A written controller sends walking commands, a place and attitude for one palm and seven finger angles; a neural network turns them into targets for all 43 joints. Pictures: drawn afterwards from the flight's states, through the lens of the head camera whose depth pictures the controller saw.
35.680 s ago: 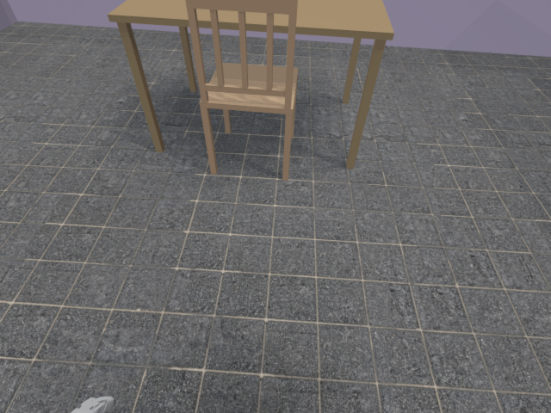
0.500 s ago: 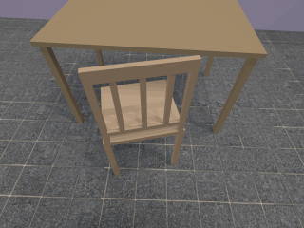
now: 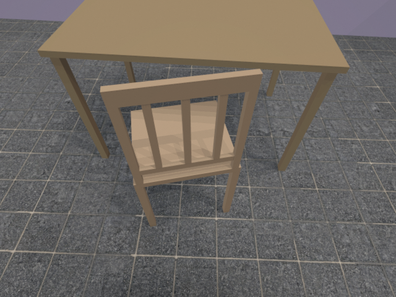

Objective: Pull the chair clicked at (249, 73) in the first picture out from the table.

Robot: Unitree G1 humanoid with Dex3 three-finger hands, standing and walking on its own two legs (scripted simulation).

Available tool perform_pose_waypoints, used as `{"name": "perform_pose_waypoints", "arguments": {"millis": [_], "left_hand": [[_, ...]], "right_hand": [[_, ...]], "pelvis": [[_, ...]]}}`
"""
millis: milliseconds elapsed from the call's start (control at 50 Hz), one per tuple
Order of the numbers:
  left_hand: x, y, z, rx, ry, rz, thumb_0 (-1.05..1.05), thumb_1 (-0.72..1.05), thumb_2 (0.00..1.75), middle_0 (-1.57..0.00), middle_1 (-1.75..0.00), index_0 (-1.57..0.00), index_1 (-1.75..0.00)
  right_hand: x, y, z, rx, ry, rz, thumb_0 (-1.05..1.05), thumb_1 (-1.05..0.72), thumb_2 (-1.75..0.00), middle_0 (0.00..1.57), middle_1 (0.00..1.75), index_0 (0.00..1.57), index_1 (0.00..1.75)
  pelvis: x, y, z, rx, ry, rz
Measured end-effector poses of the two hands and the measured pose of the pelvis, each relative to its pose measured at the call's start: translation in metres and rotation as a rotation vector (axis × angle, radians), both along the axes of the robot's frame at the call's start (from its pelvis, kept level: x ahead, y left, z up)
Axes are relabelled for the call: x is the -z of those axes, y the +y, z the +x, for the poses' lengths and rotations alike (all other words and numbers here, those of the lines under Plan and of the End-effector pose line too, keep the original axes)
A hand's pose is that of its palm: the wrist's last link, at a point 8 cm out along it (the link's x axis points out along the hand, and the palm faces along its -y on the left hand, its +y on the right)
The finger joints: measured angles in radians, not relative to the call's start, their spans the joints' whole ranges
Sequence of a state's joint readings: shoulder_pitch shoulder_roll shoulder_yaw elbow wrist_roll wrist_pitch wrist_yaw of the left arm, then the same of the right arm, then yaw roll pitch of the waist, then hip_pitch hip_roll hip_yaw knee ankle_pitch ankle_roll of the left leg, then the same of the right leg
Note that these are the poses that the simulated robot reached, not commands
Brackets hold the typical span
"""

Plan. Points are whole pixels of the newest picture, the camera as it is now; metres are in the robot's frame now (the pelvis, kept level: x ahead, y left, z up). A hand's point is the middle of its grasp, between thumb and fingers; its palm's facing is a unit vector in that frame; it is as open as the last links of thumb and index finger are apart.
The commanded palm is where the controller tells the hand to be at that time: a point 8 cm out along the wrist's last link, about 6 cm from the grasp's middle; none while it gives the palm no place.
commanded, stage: take the last steps up to it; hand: left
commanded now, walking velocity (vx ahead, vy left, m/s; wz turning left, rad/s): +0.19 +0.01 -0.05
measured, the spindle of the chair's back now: (186, 134) +0.59 +0.08 -0.10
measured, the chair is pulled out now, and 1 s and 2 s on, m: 0.22 0.22 0.22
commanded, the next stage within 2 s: come to a stop and stand still in 0.82 s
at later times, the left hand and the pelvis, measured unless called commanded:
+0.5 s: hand out of the picture +0.04 +0.17 -0.18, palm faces +0.03 -0.98 -0.17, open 7.3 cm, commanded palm none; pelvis +0.05 +0.00 -0.01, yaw -1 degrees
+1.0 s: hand out of the picture +0.11 +0.19 -0.18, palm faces +0.04 -0.98 -0.20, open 7.3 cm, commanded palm none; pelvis +0.06 +0.01 -0.01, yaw +0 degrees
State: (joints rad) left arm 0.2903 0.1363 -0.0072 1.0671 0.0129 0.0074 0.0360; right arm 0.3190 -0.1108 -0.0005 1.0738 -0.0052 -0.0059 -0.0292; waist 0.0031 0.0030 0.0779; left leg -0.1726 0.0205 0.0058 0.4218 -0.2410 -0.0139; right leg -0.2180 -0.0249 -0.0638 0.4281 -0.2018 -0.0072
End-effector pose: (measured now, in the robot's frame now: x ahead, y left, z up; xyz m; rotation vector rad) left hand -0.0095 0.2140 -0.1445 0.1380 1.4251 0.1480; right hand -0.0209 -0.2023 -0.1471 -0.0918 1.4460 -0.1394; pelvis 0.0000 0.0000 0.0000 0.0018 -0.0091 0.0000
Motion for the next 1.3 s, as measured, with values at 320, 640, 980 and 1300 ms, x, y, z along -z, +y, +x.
{"name": "perform_pose_waypoints", "arguments": {"millis": [320,640,980,1300], "left_hand": [[0.004,-0.004,0.019,0.002,0.006,-0.010,0.01,0.92,0.90,-0.20,-0.30,-0.20,-0.30],[0.010,0.016,0.075,-0.001,-0.039,0.010,0.02,0.94,0.90,-0.20,-0.30,-0.20,-0.30],[0.005,0.024,0.110,0.010,-0.150,0.017,0.01,0.93,0.90,-0.20,-0.30,-0.20,-0.30],[0.018,0.048,0.049,0.071,-0.064,0.016,0.01,0.92,0.90,-0.20,-0.30,-0.20,-0.30]], "right_hand": [[0.003,-0.003,-0.002,0.024,0.046,0.000,0.00,-0.91,-0.90,0.20,0.30,0.20,0.30],[0.006,-0.001,0.057,0.022,-0.030,-0.047,0.01,-0.92,-0.90,0.20,0.30,0.20,0.30],[0.005,-0.007,0.077,0.003,-0.069,-0.070,0.01,-0.92,-0.90,0.20,0.30,0.20,0.30],[0.005,0.006,0.070,-0.008,-0.175,-0.083,0.01,-0.92,-0.90,0.20,0.30,0.20,0.30]], "pelvis": [[0.006,-0.002,0.023,0.013,0.020,0.000],[0.011,0.006,0.057,0.019,0.025,-0.001],[0.010,0.012,0.060,0.010,0.016,-0.009],[0.017,0.035,0.029,0.051,-0.035,-0.011]]}}
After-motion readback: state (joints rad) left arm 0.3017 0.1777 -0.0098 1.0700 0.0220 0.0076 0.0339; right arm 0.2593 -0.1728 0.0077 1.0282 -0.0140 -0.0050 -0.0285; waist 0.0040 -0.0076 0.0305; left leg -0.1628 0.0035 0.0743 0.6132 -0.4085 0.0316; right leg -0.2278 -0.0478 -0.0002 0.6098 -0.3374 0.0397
